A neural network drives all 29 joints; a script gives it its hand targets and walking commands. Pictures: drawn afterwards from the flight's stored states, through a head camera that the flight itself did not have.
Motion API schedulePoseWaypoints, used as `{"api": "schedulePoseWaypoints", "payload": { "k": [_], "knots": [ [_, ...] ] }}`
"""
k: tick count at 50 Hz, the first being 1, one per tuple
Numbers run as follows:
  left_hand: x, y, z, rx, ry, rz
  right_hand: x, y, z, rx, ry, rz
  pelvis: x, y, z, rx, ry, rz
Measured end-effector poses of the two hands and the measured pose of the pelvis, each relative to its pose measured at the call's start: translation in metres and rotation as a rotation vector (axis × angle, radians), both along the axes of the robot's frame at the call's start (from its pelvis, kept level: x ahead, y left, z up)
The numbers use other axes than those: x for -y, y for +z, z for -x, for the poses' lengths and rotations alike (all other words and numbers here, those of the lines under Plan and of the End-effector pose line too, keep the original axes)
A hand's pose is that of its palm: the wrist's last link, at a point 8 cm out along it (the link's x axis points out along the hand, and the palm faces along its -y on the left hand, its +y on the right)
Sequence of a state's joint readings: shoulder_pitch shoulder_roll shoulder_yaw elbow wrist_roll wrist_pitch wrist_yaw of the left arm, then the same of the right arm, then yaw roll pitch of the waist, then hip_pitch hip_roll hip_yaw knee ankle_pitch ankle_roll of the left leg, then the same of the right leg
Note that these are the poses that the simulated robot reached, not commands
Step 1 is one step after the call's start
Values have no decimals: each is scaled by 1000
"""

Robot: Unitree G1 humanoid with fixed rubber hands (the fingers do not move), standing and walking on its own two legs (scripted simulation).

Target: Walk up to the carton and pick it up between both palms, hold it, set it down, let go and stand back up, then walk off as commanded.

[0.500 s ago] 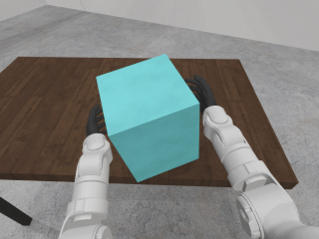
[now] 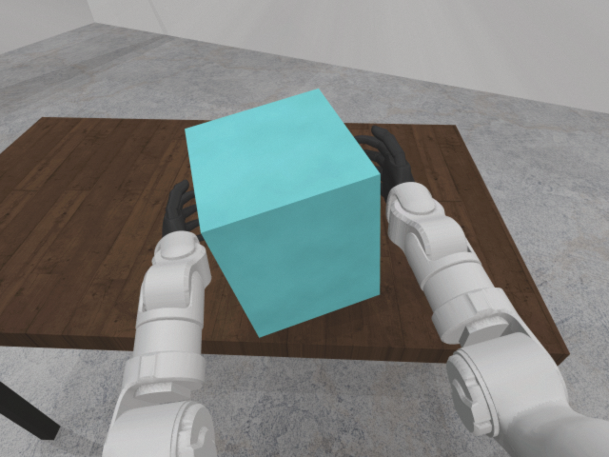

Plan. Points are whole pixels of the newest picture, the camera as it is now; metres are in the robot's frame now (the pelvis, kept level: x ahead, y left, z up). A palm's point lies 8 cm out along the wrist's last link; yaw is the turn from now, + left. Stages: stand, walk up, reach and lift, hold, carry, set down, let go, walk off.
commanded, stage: reach and lift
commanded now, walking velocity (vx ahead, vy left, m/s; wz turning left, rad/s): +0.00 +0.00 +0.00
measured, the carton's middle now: (288, 216) +0.43 +0.05 +0.10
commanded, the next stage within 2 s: hold in 1.88 s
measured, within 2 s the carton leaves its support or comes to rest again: neither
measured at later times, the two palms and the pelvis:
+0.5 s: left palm (143, 196) +0.37 +0.21 +0.20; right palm (382, 152) +0.41 -0.07 +0.23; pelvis +0.00 +0.03 +0.00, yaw +1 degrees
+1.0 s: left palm (136, 179) +0.37 +0.21 +0.22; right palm (382, 122) +0.40 -0.07 +0.27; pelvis -0.01 +0.03 +0.00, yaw +1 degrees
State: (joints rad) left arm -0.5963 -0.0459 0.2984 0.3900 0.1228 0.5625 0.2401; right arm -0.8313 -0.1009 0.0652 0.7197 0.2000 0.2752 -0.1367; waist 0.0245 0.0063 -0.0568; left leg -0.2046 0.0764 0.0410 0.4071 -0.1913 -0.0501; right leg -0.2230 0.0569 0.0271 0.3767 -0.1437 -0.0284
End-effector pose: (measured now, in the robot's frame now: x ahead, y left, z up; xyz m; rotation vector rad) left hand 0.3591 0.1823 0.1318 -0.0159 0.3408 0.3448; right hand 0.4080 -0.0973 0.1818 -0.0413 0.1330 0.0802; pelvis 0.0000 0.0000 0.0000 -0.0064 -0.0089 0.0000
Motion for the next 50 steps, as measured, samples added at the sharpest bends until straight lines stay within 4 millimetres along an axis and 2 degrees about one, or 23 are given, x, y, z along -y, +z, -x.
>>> {"api": "schedulePoseWaypoints", "payload": {
  "k": [6, 16, 24, 28, 37, 50],
  "knots": [
    [-8, 11, 1, 11, -2, -3, -9, 13, 2, 11, 0, 4, -4, 0, 1, 1, 3, 1],
    [-24, 42, -1, 57, -20, -8, -21, 39, 4, 31, -18, -37, -16, 1, 4, 7, 10, 4],
    [-31, 63, -8, 82, -39, -8, -25, 50, 2, 21, -45, -90, -26, 1, 4, 8, 15, 8],
    [-32, 65, -9, 81, -42, -5, -27, 52, 1, 14, -48, -93, -27, 2, 4, 7, 15, 10],
    [-31, 57, -5, 30, -42, -17, -30, 56, 2, -13, -50, -80, -28, 2, 4, 8, 15, 11],
    [-33, 87, -11, 70, -71, -22, -31, 92, 5, 29, -68, -101, -28, 2, 5, 10, 15, 11]
  ]
}}
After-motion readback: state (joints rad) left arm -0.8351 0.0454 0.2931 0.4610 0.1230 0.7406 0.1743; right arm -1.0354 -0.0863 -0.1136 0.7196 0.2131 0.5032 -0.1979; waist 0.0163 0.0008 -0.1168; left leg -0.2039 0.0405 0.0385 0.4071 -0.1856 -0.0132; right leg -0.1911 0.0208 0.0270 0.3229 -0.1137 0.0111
